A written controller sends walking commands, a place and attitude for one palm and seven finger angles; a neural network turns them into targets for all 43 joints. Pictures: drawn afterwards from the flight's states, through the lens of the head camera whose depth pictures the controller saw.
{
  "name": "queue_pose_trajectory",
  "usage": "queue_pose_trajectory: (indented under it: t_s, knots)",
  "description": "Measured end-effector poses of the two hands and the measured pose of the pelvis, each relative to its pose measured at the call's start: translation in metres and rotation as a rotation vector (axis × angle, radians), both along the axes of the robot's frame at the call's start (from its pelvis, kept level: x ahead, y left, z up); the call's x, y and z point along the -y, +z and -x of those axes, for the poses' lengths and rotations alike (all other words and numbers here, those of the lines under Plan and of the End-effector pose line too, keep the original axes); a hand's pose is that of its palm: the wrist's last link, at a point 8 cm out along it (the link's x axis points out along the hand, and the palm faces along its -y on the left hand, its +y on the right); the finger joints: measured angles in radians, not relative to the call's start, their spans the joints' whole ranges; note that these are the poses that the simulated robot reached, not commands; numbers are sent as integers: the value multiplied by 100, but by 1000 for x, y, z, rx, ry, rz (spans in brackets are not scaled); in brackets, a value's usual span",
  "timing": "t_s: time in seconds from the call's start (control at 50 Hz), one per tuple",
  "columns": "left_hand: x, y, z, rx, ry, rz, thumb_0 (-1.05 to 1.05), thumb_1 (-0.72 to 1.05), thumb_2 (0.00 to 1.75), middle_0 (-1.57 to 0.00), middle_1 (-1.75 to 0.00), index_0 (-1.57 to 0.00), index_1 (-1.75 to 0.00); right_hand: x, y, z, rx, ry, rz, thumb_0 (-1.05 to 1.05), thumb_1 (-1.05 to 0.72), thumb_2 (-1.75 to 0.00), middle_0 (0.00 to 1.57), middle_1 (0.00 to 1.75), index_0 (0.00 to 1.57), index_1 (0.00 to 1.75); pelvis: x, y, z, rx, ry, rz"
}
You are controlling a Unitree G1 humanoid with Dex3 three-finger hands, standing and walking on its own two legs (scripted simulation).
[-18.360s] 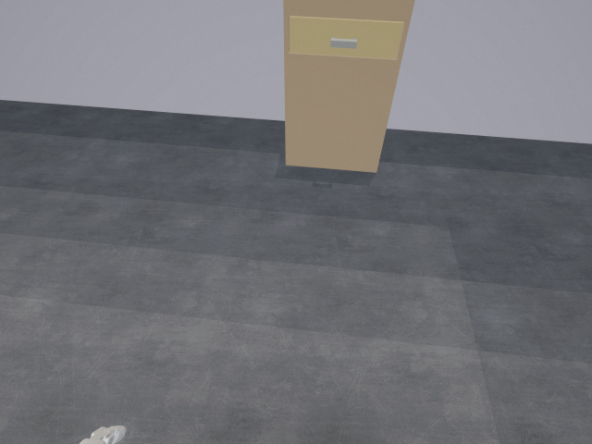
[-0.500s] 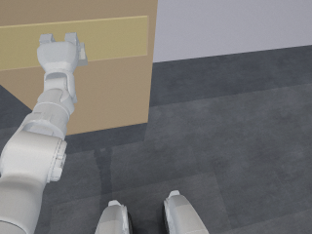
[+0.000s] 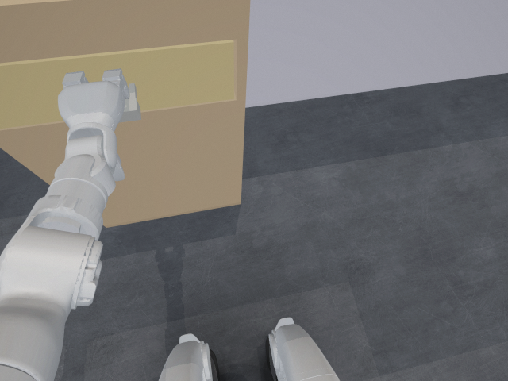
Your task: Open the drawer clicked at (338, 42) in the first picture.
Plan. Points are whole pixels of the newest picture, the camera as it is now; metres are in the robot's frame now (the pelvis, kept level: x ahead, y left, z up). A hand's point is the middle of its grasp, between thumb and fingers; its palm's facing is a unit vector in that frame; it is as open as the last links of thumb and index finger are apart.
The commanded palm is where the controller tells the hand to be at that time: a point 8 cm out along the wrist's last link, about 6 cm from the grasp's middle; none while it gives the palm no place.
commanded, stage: lift the fingers back up to retry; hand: left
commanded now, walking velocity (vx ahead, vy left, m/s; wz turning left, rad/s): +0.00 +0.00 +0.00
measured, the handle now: (106, 102) +0.59 +0.18 +0.00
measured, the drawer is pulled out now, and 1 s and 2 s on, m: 0.00 0.00 0.00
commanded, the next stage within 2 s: re-aim the fingers above the handle in 0.50 s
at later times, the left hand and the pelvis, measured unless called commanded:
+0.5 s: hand (85, 100) +0.55 +0.19 +0.06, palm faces -0.02 +0.01 -1.00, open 13.7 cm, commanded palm +0.52 +0.17 +0.11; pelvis +0.06 +0.00 +0.04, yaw +1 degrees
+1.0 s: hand (83, 116) +0.52 +0.19 +0.05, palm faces -0.08 +0.03 -1.00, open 13.8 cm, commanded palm +0.52 +0.16 +0.11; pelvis +0.03 -0.01 +0.04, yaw +1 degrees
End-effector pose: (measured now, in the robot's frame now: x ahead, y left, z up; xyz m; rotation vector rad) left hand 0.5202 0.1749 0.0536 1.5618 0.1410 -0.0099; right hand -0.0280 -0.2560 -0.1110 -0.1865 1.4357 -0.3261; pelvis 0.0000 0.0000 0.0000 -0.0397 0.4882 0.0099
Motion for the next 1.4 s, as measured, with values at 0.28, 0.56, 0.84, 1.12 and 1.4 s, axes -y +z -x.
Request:
queue_pose_trajectory:
  t_s: [0.28, 0.56, 0.84, 1.12, 1.4]
  knots:
    - [-6, 7, 1, -7, -34, 68, 0, -49, 30, -28, -115, -35, -110, 3, 25, -37, -26, 9, -7, 0, -90, -90, 20, 30, 20, 30, -1, 28, -41, 43, -2, -2]
    - [-3, 56, -3, 19, 44, 4, 0, -49, 30, -34, -121, -35, -120, 7, 32, -104, 80, 37, -51, 0, -90, -90, 20, 30, 20, 30, 1, 48, -59, 114, 1, -17]
    - [-1, 52, 12, 98, -18, -1, 1, -49, 30, -32, -120, -32, -120, 16, 27, -93, 98, 51, -21, 0, -90, -90, 20, 30, 20, 30, 6, 40, -44, 108, -11, -23]
    - [32, 64, 8, 32, -104, 44, 0, -49, 30, -32, -120, -32, -120, 13, 36, -33, 38, -4, 11, 0, -90, -90, 20, 30, 20, 30, 3, 41, -24, 123, 3, -17]
    - [-19, 45, 10, -14, 113, -57, 1, -49, 30, -31, -120, -32, -120, -2, 26, -6, -3, -44, -34, 0, -90, -90, 20, 30, 20, 30, -4, 36, -14, 95, -38, -23]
